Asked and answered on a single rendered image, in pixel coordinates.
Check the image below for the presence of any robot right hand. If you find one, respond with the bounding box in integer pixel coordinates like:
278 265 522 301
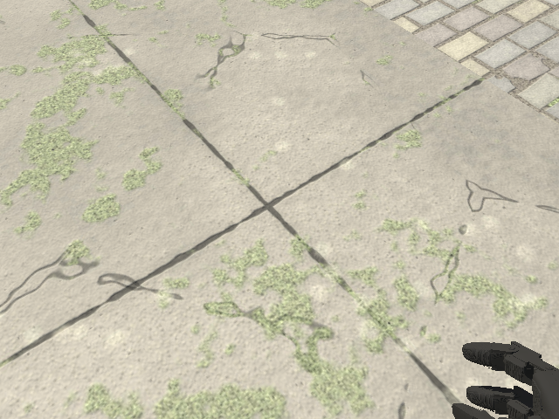
452 341 559 419

